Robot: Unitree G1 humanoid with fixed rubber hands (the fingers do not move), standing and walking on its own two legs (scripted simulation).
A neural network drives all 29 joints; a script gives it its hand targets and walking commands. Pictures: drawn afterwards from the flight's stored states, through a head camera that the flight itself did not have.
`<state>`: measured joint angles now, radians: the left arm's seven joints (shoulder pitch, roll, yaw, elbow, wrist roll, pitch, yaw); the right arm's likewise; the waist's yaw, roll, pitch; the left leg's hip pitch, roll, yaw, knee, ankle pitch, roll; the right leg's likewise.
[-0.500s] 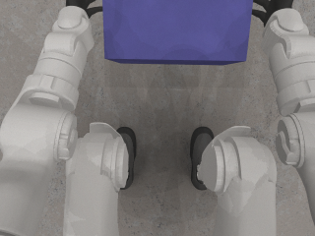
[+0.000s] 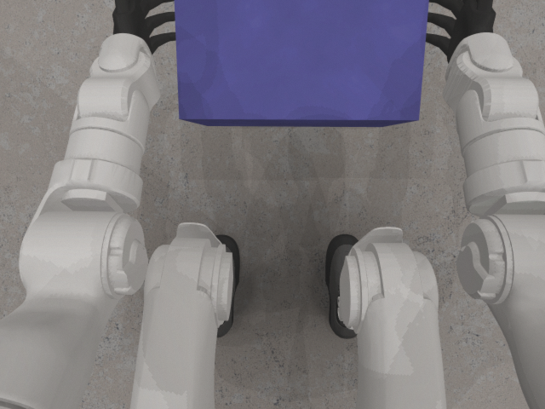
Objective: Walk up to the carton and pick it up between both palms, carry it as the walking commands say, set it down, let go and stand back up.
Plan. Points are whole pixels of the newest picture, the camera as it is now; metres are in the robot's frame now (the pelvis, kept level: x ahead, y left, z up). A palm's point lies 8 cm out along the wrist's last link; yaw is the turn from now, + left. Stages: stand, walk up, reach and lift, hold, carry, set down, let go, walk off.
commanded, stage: reach and lift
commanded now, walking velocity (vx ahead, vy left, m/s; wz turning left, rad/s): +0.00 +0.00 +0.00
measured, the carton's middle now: (297, 25) +0.59 -0.02 -0.21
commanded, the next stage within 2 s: none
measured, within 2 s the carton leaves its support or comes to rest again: neither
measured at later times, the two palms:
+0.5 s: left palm (99, 26) +0.53 +0.17 -0.05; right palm (514, 26) +0.52 -0.21 -0.05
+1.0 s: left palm (43, 13) +0.50 +0.17 +0.03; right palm out of the picture +0.50 -0.20 +0.03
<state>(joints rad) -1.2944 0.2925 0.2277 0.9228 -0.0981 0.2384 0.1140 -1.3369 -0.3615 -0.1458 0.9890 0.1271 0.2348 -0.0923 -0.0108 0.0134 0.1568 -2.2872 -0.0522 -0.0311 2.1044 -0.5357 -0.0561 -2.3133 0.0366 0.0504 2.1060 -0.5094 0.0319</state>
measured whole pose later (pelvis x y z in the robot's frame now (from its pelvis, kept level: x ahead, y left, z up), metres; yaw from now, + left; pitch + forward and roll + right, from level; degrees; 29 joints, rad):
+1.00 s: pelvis +0.01 +0.00 +0.09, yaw +0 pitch +47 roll +2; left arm -1.02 0.13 0.39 0.72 0.08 0.36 0.08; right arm -1.06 -0.18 -0.33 0.79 -0.05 0.36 -0.10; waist -0.01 -0.01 -0.21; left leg -2.11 -0.07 -0.05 1.77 -0.49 -0.06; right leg -2.13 0.08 0.08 1.77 -0.46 0.04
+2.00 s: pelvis +0.05 +0.00 +0.22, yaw -2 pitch +41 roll +1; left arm -0.73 0.04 0.37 0.70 0.11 0.35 0.10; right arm -0.77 -0.08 -0.35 0.74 -0.10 0.35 -0.10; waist 0.01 -0.01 -0.33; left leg -1.61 -0.07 -0.08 1.34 -0.45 -0.05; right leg -1.63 0.08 0.10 1.34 -0.42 0.03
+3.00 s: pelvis +0.10 +0.00 +0.35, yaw -2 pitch +24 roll +0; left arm -0.39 -0.06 0.39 0.48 0.23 0.41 -0.07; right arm -0.40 0.05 -0.39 0.46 -0.24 0.43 0.07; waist 0.00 0.01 -0.23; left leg -0.84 -0.05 -0.10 0.72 -0.28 -0.02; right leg -0.86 0.05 0.12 0.72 -0.27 0.02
